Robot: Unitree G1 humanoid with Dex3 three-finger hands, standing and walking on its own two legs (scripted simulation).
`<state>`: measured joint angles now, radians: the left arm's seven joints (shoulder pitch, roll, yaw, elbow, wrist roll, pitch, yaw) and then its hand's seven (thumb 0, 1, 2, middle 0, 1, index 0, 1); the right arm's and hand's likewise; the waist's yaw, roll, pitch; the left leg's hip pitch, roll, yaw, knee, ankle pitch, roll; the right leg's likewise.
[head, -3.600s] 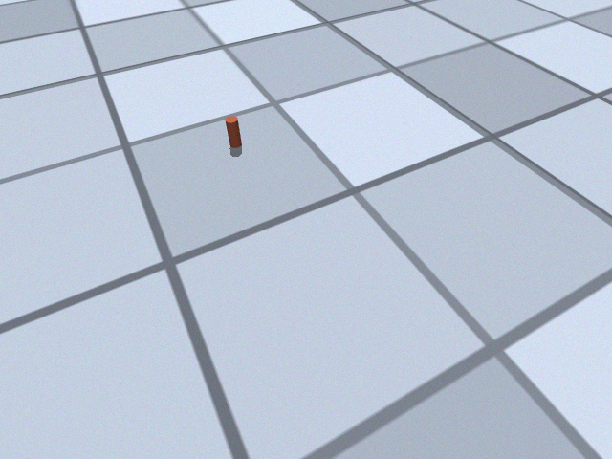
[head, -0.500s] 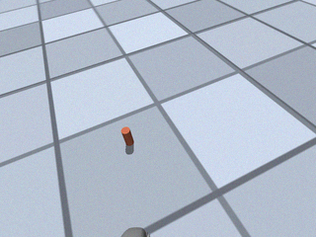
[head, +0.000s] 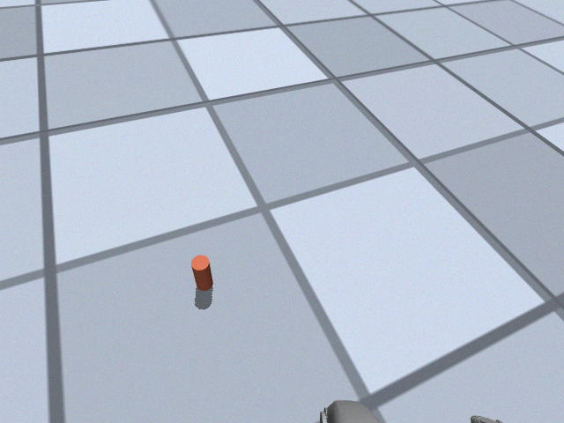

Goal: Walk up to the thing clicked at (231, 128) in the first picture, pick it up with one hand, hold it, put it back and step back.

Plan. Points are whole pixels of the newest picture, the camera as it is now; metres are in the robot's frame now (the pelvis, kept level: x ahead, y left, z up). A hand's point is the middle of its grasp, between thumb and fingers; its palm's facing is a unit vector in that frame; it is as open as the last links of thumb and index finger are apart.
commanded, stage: walk up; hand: left
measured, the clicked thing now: (202, 273) +0.73 +0.26 -0.69
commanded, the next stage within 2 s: none
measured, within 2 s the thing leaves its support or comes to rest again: neither
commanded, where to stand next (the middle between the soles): +0.35 -0.03 m, yaw -2 degrees
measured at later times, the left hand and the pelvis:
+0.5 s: hand (145, 390) +0.19 +0.21 -0.11, palm faces -0.02 -0.90 -0.43, open 7.4 cm; pelvis +0.15 -0.06 +0.00, yaw -1 degrees
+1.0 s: hand (135, 340) +0.29 +0.26 -0.16, palm faces -0.05 -0.93 -0.36, open 7.4 cm; pelvis +0.24 -0.01 +0.00, yaw +0 degrees
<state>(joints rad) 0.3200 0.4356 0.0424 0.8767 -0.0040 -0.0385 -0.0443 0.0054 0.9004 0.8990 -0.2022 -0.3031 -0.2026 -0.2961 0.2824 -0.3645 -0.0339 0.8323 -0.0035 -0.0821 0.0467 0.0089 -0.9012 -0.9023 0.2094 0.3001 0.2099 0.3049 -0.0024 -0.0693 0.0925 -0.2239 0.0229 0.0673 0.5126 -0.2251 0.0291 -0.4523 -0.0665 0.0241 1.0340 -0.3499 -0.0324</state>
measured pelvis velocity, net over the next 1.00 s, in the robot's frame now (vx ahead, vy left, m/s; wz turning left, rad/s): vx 0.24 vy -0.01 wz -0.01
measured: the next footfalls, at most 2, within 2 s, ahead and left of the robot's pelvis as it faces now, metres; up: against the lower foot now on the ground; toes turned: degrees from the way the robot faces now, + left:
right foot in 0.24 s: +0.21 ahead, -0.17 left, +0.00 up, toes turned -5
left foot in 0.72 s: +0.33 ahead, +0.09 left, +0.00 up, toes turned +1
